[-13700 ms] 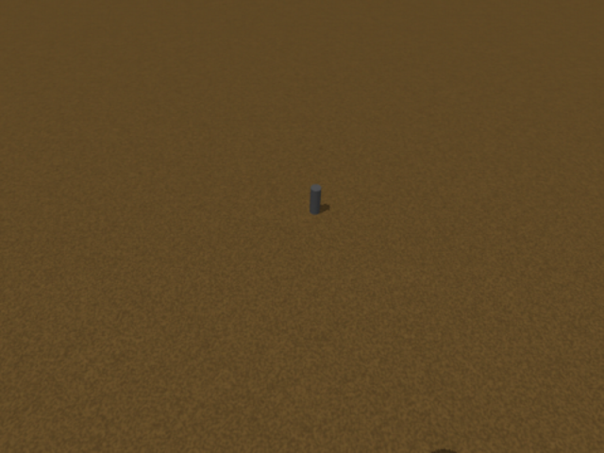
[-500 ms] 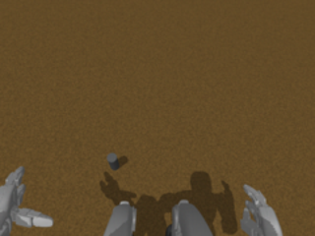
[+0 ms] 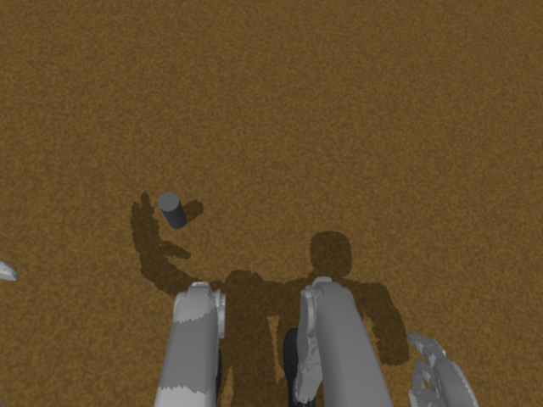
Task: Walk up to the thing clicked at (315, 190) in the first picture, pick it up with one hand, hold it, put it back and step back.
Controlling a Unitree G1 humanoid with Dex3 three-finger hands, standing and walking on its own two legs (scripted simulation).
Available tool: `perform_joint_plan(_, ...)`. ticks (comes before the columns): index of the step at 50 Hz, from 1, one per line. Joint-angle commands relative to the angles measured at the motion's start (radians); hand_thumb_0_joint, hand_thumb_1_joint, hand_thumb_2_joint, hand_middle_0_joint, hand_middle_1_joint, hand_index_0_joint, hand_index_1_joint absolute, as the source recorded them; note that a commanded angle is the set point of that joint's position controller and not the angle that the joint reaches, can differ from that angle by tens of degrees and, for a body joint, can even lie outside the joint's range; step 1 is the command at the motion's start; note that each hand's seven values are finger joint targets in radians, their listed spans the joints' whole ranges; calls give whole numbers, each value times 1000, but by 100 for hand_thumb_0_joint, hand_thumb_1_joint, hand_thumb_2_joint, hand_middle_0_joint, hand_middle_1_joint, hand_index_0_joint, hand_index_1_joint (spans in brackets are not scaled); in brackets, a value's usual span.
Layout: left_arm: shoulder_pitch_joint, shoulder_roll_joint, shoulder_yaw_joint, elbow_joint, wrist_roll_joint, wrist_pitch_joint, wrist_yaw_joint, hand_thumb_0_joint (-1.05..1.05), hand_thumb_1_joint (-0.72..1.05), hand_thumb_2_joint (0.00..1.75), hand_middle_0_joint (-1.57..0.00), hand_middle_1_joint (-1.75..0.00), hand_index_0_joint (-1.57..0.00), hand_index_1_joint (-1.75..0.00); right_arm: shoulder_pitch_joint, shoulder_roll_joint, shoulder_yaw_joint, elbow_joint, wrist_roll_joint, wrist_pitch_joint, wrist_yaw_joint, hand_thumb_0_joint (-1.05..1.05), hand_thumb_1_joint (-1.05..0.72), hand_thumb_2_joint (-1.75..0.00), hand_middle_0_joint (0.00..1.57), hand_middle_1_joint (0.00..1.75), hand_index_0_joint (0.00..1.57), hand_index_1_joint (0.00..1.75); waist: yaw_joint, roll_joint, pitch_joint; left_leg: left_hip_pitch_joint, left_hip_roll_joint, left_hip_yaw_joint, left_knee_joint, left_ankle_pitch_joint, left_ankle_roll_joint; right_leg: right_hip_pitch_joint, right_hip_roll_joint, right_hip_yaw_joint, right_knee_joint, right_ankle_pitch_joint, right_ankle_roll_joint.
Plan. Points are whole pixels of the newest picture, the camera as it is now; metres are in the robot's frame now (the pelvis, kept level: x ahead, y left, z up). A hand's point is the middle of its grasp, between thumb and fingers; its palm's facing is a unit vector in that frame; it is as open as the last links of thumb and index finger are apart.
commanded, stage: go down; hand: left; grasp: from the side
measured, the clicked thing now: (173, 211) +0.51 +0.21 -0.41
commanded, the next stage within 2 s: approach in 0.98 s
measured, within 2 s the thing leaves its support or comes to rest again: neither
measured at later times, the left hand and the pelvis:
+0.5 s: hand out of the picture +0.41 +0.39 -0.07, palm faces +0.13 -0.99 -0.07, open 17.5 cm; pelvis -0.02 +0.01 -0.07, yaw -2 degrees
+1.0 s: hand out of the picture +0.43 +0.40 -0.08, palm faces +0.13 -0.99 -0.05, open 17.4 cm; pelvis -0.02 +0.01 -0.11, yaw -3 degrees
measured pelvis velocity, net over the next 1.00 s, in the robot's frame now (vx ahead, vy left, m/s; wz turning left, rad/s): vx -0.02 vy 0.01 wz -0.06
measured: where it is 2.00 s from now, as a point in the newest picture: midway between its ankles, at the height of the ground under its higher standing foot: (252, 398)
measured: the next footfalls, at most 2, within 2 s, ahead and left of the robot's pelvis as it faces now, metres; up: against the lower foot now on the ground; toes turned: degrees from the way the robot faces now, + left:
none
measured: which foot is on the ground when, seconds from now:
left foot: down 0.00-1.00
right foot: down 0.00-1.00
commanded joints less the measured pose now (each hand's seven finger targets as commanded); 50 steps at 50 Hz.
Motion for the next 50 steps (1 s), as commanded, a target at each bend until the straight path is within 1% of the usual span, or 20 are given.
perform_joint_plan(1,-235,422,90,-122,-29,-71,-41,0,-51,1,-6,-4,-5,-4,113,-228,-66,-73,-1,-33,-14,0,-90,-90,20,30,20,30,22,189,-551,314,6,-9,-246,87,12,285,13,28,-168,26,-30)
perform_joint_plan(3,-272,467,112,-123,-34,-72,-47,0,-53,0,-6,-3,-6,-3,117,-235,-57,-71,-2,-31,-13,0,-89,-90,20,30,20,30,21,182,-574,283,4,-1,-217,93,16,294,13,27,-151,29,-28)
perform_joint_plan(4,-276,489,130,-124,-36,-74,-52,0,-54,0,-6,-3,-6,-3,118,-238,-52,-65,-3,-30,-13,0,-90,-90,20,30,20,30,34,213,-572,287,5,-2,-210,109,13,277,14,21,-128,45,-32)
perform_joint_plan(7,-289,518,138,-115,-22,-73,-63,0,-53,0,-6,-3,-6,-3,120,-246,-47,-59,-4,-23,-11,0,-90,-90,20,30,20,30,31,235,-560,283,9,-10,-195,131,10,230,15,6,-90,66,-36)
perform_joint_plan(9,-302,520,139,-101,-21,-72,-72,0,-54,0,-6,-4,-6,-3,117,-251,-45,-56,-4,-20,-11,0,-90,-90,20,30,20,30,27,251,-545,272,12,-19,-189,115,8,199,16,-2,-67,59,-37)
perform_joint_plan(14,-340,534,156,-89,-39,-81,-104,0,-54,0,-6,-3,-6,-3,126,-265,-44,-47,-9,-19,-8,0,-91,-90,20,30,20,30,5,246,-556,251,10,-16,-122,179,10,162,14,-8,-25,101,-37)
perform_joint_plan(17,-379,525,139,-84,-41,-80,-121,0,-55,0,-6,-3,-5,-3,132,-274,-42,-37,-15,-20,-7,0,-91,-90,20,30,20,30,-14,259,-555,248,12,-21,-94,193,8,137,12,-14,0,115,-38)
perform_joint_plan(19,-386,537,145,-70,-37,-76,-127,0,-54,1,-6,-3,-5,-3,135,-283,-40,-34,-17,-20,-3,0,-90,-90,20,30,20,30,-10,273,-555,268,14,-36,-89,211,4,104,9,-23,26,126,-39)
perform_joint_plan(28,-490,609,161,-100,-21,-72,-132,0,-52,3,-5,-4,-4,-4,138,-311,-25,-38,-24,-1,-2,0,-90,-90,20,30,20,30,-21,341,-545,281,21,-91,-90,131,-6,7,2,-50,101,84,-36)
perform_joint_plan(29,-482,616,171,-92,-21,-68,-132,0,-52,3,-5,-4,-4,-4,135,-312,-24,-38,-24,2,-2,0,-90,-90,20,30,20,30,-14,339,-548,288,21,-90,-82,134,-6,-3,2,-50,102,86,-36)
perform_joint_plan(32,-493,629,170,-75,-20,-60,-136,0,-55,3,-5,-4,-5,-5,134,-314,-13,-46,-29,7,-2,0,-90,-90,20,30,20,30,-36,320,-535,229,14,-70,-49,131,1,17,2,-49,96,82,-34)
perform_joint_plan(33,-492,642,176,-73,-20,-58,-136,0,-54,3,-5,-4,-5,-5,136,-314,-10,-46,-29,7,-1,0,-90,-90,20,30,20,30,-28,312,-528,213,13,-64,-47,121,3,23,2,-47,95,74,-34)
perform_joint_plan(34,-507,651,170,-78,-19,-58,-138,0,-53,4,-5,-4,-4,-5,127,-310,-7,-51,-29,9,-1,0,-90,-90,20,30,20,30,-36,305,-513,180,12,-57,-42,91,8,32,4,-46,87,50,-32)
perform_joint_plan(40,-504,649,163,-31,-31,-57,-155,0,-48,5,-4,-5,-4,-5,127,-320,12,-54,-32,13,2,0,-90,-90,20,30,20,30,-54,295,-482,151,12,-56,-8,108,10,22,8,-57,102,61,-31)
perform_joint_plan(41,-527,679,171,-59,-31,-60,-156,0,-49,5,-4,-4,-4,-4,126,-324,11,-55,-32,14,1,0,-90,-90,20,30,20,30,-50,298,-496,150,11,-51,2,105,12,26,9,-55,98,59,-30)
perform_joint_plan(45,-529,714,193,-74,-40,-64,-162,0,-50,6,-4,-5,-4,-6,138,-322,19,-54,-38,14,2,0,-90,-90,20,30,20,30,-44,299,-552,132,9,-24,37,163,15,85,12,-48,104,98,-30)
perform_joint_plan(47,-512,697,183,-38,-36,-56,-165,0,-49,6,-5,-5,-4,-5,137,-324,22,-55,-39,18,2,0,-90,-90,20,30,20,30,-51,305,-529,141,11,-34,33,171,11,63,12,-56,111,103,-31)
perform_joint_plan(48,-523,713,188,-60,-34,-57,-165,0,-49,6,-5,-5,-4,-5,140,-329,18,-53,-38,18,1,0,-90,-90,20,30,20,30,-44,311,-535,150,13,-35,31,156,11,49,13,-56,113,92,-32)
perform_joint_plan(49,-529,710,180,-53,-32,-55,-166,0,-48,7,-4,-6,-3,-6,149,-327,22,-44,-38,21,2,0,-89,-90,20,30,20,30,-55,329,-516,146,14,-41,22,143,10,43,13,-61,115,82,-33)
perform_joint_plan(50,-518,726,197,-59,-30,-56,-164,0,-47,6,-4,-5,-3,-6,138,-332,22,-58,-38,21,1,0,-89,-90,20,30,20,30,-43,330,-521,151,15,-46,20,146,9,42,14,-64,120,89,-33)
